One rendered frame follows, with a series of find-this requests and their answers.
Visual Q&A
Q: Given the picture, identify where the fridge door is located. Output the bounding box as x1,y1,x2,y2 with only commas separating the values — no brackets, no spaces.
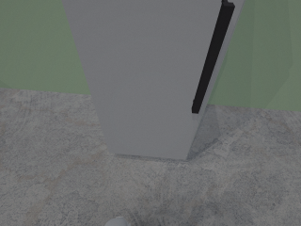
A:
61,0,245,160

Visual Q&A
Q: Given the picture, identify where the handle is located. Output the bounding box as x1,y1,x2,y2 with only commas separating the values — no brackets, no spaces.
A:
191,0,235,114

